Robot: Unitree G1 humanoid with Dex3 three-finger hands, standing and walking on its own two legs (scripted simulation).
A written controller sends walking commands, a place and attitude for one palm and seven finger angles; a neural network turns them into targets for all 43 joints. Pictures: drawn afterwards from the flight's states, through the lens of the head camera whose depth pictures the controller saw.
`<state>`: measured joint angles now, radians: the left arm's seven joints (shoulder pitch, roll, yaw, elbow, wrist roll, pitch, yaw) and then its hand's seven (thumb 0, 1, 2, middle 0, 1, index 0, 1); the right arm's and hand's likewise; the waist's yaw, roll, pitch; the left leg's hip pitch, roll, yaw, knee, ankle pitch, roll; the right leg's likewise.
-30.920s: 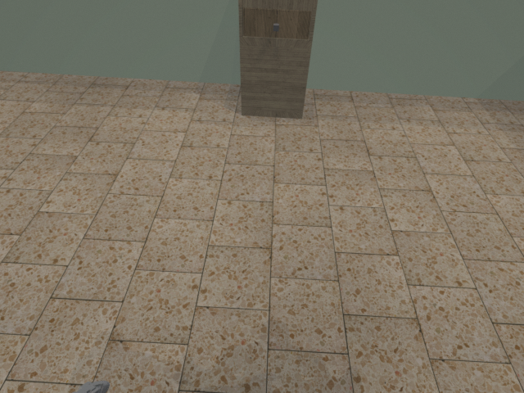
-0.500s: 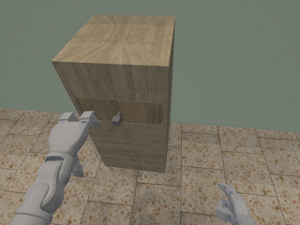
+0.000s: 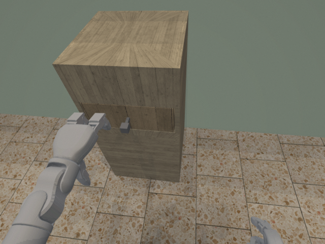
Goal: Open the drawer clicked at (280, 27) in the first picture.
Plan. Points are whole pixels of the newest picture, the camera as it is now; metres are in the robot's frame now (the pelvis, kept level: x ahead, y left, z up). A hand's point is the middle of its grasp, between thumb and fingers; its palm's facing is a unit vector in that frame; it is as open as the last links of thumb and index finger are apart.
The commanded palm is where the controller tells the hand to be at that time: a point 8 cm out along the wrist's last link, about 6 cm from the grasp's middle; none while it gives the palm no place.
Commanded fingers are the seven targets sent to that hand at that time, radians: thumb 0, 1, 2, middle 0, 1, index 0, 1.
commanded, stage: raise the hand with hooked fingers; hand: left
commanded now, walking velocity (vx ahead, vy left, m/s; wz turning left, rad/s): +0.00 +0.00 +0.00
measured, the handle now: (126, 124) +0.56 +0.24 -0.15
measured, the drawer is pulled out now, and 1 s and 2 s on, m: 0.00 0.00 0.00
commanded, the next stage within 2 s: move the hooked fingers above the handle in 0.02 s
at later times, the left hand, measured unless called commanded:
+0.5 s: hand (96, 141) +0.35 +0.23 +0.04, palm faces +0.00 -0.04 -1.00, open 13.8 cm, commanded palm +0.34 +0.24 +0.09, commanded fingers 0.00 -0.50 0.30 -0.30 -1.20 -0.30 -1.20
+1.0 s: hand (107, 132) +0.42 +0.24 -0.02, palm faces -0.04 +0.01 -1.00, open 13.8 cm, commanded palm +0.41 +0.24 +0.03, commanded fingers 0.00 -0.50 0.30 -0.30 -1.20 -0.30 -1.20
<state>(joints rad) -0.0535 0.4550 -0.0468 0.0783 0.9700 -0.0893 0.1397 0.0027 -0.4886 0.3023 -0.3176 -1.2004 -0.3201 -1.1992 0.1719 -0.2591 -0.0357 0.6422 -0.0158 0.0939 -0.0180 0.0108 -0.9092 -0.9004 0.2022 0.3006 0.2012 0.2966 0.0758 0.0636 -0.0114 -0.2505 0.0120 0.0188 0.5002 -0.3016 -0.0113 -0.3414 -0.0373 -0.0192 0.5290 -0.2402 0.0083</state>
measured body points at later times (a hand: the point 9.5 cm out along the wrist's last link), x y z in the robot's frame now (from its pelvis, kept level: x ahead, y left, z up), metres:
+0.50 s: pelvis -0.01 +0.00 -0.01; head +0.03 -0.02 +0.44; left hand +0.34 +0.23 +0.09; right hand +0.14 -0.25 -0.13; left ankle -0.03 +0.13 -0.74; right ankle +0.02 -0.13 -0.74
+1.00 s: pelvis -0.02 +0.01 -0.03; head +0.07 +0.00 +0.41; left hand +0.42 +0.24 +0.04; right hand +0.03 -0.26 -0.17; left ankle -0.03 +0.13 -0.74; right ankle +0.02 -0.13 -0.74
